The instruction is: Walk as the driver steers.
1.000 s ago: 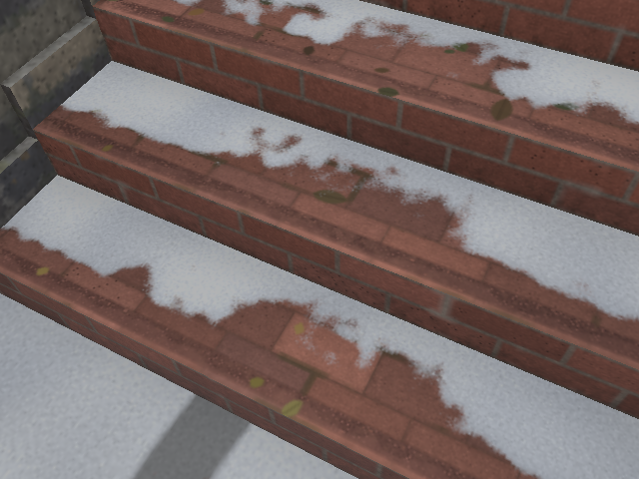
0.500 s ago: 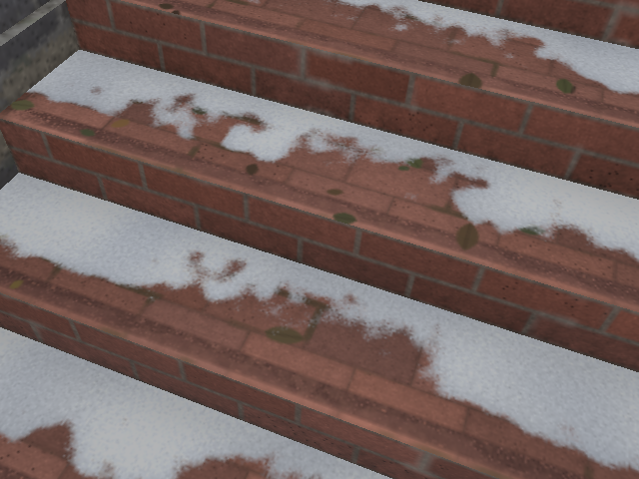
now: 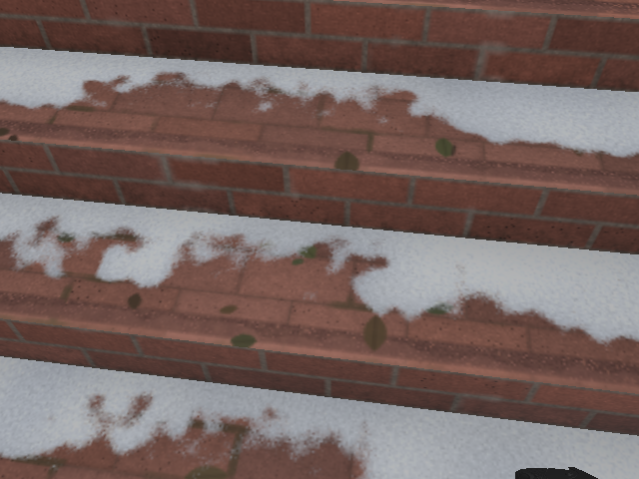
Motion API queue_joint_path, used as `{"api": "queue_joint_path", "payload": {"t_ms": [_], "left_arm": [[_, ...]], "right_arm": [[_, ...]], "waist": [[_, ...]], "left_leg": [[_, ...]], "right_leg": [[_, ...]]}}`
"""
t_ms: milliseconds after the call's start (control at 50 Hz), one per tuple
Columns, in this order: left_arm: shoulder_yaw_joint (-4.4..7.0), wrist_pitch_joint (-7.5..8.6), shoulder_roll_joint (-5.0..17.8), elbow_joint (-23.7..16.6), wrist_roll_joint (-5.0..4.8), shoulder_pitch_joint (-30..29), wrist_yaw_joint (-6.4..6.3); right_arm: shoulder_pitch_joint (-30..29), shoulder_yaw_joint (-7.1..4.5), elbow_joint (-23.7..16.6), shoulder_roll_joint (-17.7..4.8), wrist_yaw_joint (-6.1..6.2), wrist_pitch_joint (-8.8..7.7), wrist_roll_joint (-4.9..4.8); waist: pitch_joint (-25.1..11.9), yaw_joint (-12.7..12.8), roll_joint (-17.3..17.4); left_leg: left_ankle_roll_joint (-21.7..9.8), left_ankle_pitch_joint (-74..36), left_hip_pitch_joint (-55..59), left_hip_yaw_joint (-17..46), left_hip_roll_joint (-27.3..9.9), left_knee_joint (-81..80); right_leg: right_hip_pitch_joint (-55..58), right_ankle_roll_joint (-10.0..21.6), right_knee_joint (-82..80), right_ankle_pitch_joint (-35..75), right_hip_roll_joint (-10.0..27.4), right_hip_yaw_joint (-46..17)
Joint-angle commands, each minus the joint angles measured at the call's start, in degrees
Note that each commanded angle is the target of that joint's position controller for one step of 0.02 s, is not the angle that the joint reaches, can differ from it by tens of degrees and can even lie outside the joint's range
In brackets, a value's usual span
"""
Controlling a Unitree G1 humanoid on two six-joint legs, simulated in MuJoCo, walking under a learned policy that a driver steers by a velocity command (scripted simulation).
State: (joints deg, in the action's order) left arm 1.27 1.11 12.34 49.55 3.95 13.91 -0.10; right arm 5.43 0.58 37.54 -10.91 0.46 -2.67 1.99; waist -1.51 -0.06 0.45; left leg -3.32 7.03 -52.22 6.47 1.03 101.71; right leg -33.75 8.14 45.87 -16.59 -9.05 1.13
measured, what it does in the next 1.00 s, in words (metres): climbs, turning right: left foot 0.15 m higher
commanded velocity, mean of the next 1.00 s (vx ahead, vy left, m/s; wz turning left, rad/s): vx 0.10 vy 0.00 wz -0.39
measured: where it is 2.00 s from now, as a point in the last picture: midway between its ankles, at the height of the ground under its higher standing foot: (421, 262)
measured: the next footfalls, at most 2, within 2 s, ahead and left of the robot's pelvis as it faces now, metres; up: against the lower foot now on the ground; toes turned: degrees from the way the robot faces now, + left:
left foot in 0.56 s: +0.40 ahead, +0.16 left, +0.15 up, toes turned -17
right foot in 1.16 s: +0.35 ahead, -0.06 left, +0.15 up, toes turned -28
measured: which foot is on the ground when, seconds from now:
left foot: up 0.00-0.54, down 0.56-1.00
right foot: down 0.00-0.58, up 0.60-1.00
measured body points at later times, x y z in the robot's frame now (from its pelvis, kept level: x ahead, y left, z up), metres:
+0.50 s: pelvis +0.18 +0.07 +0.04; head +0.18 +0.05 +0.49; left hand +0.22 +0.28 -0.09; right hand +0.39 -0.18 +0.00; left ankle +0.35 +0.17 -0.48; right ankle +0.06 -0.03 -0.70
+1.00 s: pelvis +0.30 +0.09 +0.19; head +0.28 +0.08 +0.63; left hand +0.52 +0.23 +0.06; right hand +0.20 -0.10 +0.03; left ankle +0.36 +0.17 -0.54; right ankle +0.30 -0.07 -0.39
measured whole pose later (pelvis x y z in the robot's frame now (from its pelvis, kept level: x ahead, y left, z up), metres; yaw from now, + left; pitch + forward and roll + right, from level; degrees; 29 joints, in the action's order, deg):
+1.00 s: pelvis +0.30 +0.09 +0.19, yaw -23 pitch +6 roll +2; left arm 0.6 2.6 11.9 52.8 4.4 9.1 3.8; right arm 22.6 1.3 55.7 -9.0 -1.3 -5.6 3.5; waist -8.8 -5.8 0.5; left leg -3.6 13.7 -24.5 -7.1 -0.1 31.5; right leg -58.0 1.6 87.5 -6.1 2.8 -3.1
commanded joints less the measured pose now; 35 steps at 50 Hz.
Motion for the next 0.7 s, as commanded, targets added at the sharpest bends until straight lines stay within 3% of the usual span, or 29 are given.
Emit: {"api": "queue_joint_path", "payload": {"t_ms": [20,40,60,80,100,120,160,200,260,280,300,360,380,400,440,460,480,500,520,540,560,580,600,620,640,660,680,700], "left_arm": [[0.77,1.43,5.97,-0.37,2.04,5.00,3.76],[1.10,1.35,7.96,-1.55,2.53,2.96,4.18],[0.88,2.06,8.39,-2.96,1.51,1.53,4.36],[0.13,3.09,6.93,-2.55,0.44,4.28,4.10],[-0.21,3.90,5.88,-2.28,-0.27,5.91,4.11],[-0.31,4.52,5.79,-2.74,-0.27,7.93,4.28],[-0.46,4.97,5.98,-3.56,-0.16,9.91,4.15],[-0.87,5.58,5.37,-5.10,-1.17,11.08,3.70],[-1.47,6.00,4.52,-6.09,-1.59,15.69,3.69],[-1.43,6.05,4.09,-4.95,-1.82,19.84,3.54],[-1.64,6.03,3.37,-4.23,-1.44,22.08,3.22],[-2.06,5.69,2.23,-3.71,-1.34,22.40,1.64],[-2.54,5.38,2.26,-3.14,-1.16,21.75,1.51],[-2.65,5.21,3.32,-3.80,-1.15,20.26,1.63],[-2.21,5.33,5.18,-4.15,-1.65,18.41,0.89],[-0.87,4.90,8.66,-6.02,-2.90,13.04,1.65],[-0.12,4.16,10.81,-6.06,-2.23,11.65,1.80],[0.56,4.53,12.11,-7.48,-3.57,3.66,2.35],[1.30,5.25,13.67,-8.48,-3.43,1.90,2.61],[2.11,6.29,14.99,-9.98,-4.89,-1.28,2.89],[2.26,6.60,11.64,-10.40,-3.44,-0.86,3.48],[0.32,6.45,0.41,-8.83,-1.21,14.53,3.10],[3.28,4.55,5.97,-7.65,-3.91,9.22,3.76],[4.32,3.63,5.84,-9.76,-4.15,3.25,3.13],[4.12,3.34,6.87,-9.16,-4.92,1.04,2.35],[3.54,3.04,7.20,-5.58,-3.89,5.66,1.51],[2.36,2.76,5.24,-4.17,-1.62,4.88,1.68],[1.38,2.25,3.19,-3.91,-1.02,3.80,2.22]], "right_arm": [[1.82,-0.17,-2.87,-4.10,0.29,-1.90,-0.31],[-0.33,-0.49,-3.80,-5.45,0.75,-1.97,-1.62],[0.49,-1.15,-3.10,-6.08,1.00,-1.80,-1.53],[0.86,-1.26,-2.84,-5.40,0.85,-1.96,-1.36],[1.04,-1.01,-2.71,-5.22,0.96,-2.06,-1.32],[0.06,-0.88,-2.37,-5.54,1.10,-2.39,-1.22],[-2.40,-1.00,-2.75,-5.99,1.97,-2.67,-1.31],[-3.72,-1.28,-3.53,-6.37,3.23,-2.44,-0.86],[-7.50,-1.14,-5.08,-6.25,4.17,-2.06,-0.05],[-8.99,-0.57,-6.89,-4.73,4.32,-1.66,-0.04],[-10.59,-0.03,-7.67,-3.70,4.30,-1.56,-0.28],[-13.12,1.14,-9.90,-2.06,3.42,-2.64,0.04],[-12.93,1.03,-10.25,-1.42,3.24,-2.19,-0.06],[-14.32,1.04,-11.03,-1.30,2.79,-1.70,0.55],[-15.56,0.89,-12.34,-0.67,2.06,-1.42,0.89],[-20.89,1.43,-14.71,0.05,0.96,-0.27,0.79],[-22.74,1.94,-14.90,1.84,-0.55,1.10,1.38],[-17.63,1.99,-13.92,2.86,-1.91,0.90,0.94],[-14.99,0.93,-12.78,-0.60,-2.71,0.84,-0.84],[-9.30,-0.84,-10.89,-5.23,-3.35,0.41,-1.46],[0.28,-2.47,-6.17,-8.89,-2.51,-0.20,-0.67],[8.95,-3.42,-4.54,-11.93,-1.50,-0.79,0.86],[17.26,-3.94,-4.83,-13.72,-1.93,0.41,3.63],[18.33,-3.50,-1.80,-13.41,-1.84,-1.35,3.33],[9.98,-2.27,-0.54,-10.70,-2.35,-2.74,1.59],[2.08,-1.00,-0.03,-5.19,-2.43,-2.85,-0.20],[-1.38,0.29,2.48,0.60,-2.39,-2.81,-0.74],[-3.65,0.58,3.95,2.58,-1.60,-2.85,-0.99]], "waist": [[-6.39,-1.74,-2.16],[-6.39,-2.41,-1.25],[-6.01,-3.77,-2.92],[-5.69,-3.65,-7.04],[-4.97,-3.28,-6.67],[-3.94,-2.37,-5.51],[-4.75,-0.80,-5.02],[-5.63,0.21,-5.83],[-3.34,3.27,-8.31],[-2.65,4.99,-9.47],[-1.46,6.18,-8.44],[-0.52,6.95,-6.46],[-0.64,5.23,-6.35],[-0.85,4.48,-4.52],[-1.51,2.82,-6.31],[-0.69,0.56,-2.91],[-1.05,0.52,-6.22],[0.56,-4.25,-10.87],[-3.04,-5.23,-9.56],[-7.42,-7.65,-10.99],[-15.26,-7.89,-5.74],[-36.22,-2.29,15.87],[-29.82,-10.32,23.46],[-13.38,-8.65,13.31],[-5.02,-3.77,11.95],[-6.65,-0.53,8.30],[-5.81,1.89,-0.23],[-5.37,4.14,-2.72]], "left_leg": [[-0.56,-5.68,-17.46,1.17,-1.74,1.34],[1.37,-6.18,-16.30,-0.49,-2.95,2.13],[2.67,-8.24,-14.49,-1.77,-3.31,4.98],[2.99,-6.65,-13.80,-2.80,-2.01,13.16],[3.05,-5.97,-16.32,-1.87,-1.67,15.30],[3.14,-4.51,-18.41,-1.43,-1.33,14.95],[4.73,-2.54,-21.04,-1.90,-1.86,12.30],[7.30,1.08,-22.57,-1.43,-1.41,10.85],[8.99,10.68,-29.05,-1.38,1.09,17.12],[9.45,16.69,-35.59,-0.90,1.11,19.81],[9.12,19.19,-40.52,-0.31,1.06,21.23],[7.43,22.39,-41.58,-1.53,-0.25,17.13],[6.96,20.07,-38.29,-1.57,-0.91,15.17],[7.88,17.73,-34.43,-4.13,-1.53,8.94],[7.44,14.56,-28.71,-5.28,-2.42,1.53],[6.11,27.74,-19.75,-8.53,-3.22,-12.66],[4.87,27.09,-10.64,-9.92,-3.66,-17.98],[4.37,17.95,6.03,-12.58,-3.52,-20.09],[5.01,10.76,16.72,-13.85,-0.81,-24.46],[4.30,9.16,23.17,-15.08,2.48,-35.18],[2.22,2.48,34.85,-8.81,4.62,-48.31],[-17.91,-29.49,62.27,22.68,-12.32,-55.52],[-23.94,-9.22,54.88,52.66,-22.62,-74.85],[-18.92,14.78,43.66,51.16,-20.87,-80.22],[-14.24,31.78,33.54,39.96,-17.07,-77.44],[-12.91,28.67,26.78,29.48,-15.74,-74.29],[-11.27,29.88,19.77,22.00,-14.22,-72.69],[-8.36,30.14,15.07,16.56,-11.25,-74.34]], "right_leg": [[13.78,-2.39,-19.35,3.96,12.12,-24.04],[10.81,-4.16,-19.99,4.78,11.91,-22.60],[6.94,-5.65,-20.44,5.67,11.24,-22.68],[6.44,-4.78,-20.79,8.55,10.13,-23.36],[7.45,-4.10,-19.82,10.20,10.26,-23.41],[9.28,-3.70,-19.12,12.07,10.32,-24.13],[14.84,-1.35,-17.89,14.95,11.11,-25.86],[21.45,2.29,-16.53,18.77,12.93,-29.55],[32.17,9.28,-15.67,25.59,16.75,-35.79],[38.61,10.20,-15.15,29.49,19.85,-38.49],[43.01,9.93,-14.10,30.99,20.82,-39.08],[41.44,8.19,-13.99,26.81,19.30,-37.62],[36.56,7.55,-14.60,25.87,18.91,-37.86],[31.82,7.69,-16.23,22.30,17.07,-37.51],[26.89,5.99,-17.74,19.19,15.09,-37.54],[19.50,6.03,-25.37,19.06,16.72,-38.32],[12.82,6.14,-31.33,19.22,18.61,-40.00],[4.90,5.05,-34.59,29.81,19.45,-34.56],[4.09,3.73,-32.86,46.47,18.19,-31.25],[10.30,2.97,-27.25,63.60,16.64,-28.08],[15.30,0.02,-16.65,70.30,10.62,-24.63],[3.10,-5.76,3.30,32.22,0.51,-23.32],[-8.90,-9.79,32.77,-5.95,-6.80,-27.52],[-18.88,-9.92,47.72,2.08,-4.55,-28.40],[-23.55,-9.23,50.36,6.47,-0.25,-24.19],[-19.50,-9.05,52.98,8.65,3.65,-19.62],[-17.31,-7.48,53.36,10.28,6.81,-15.31],[-14.22,-6.73,49.41,6.80,8.88,-13.07]]}}
Velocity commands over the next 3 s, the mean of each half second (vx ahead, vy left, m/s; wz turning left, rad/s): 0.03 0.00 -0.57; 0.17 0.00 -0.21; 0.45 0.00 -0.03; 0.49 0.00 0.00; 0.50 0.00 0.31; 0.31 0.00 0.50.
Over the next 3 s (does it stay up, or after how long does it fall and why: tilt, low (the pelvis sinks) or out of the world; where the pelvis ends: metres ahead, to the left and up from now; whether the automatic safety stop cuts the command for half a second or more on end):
stays up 1.28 -0.24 0.66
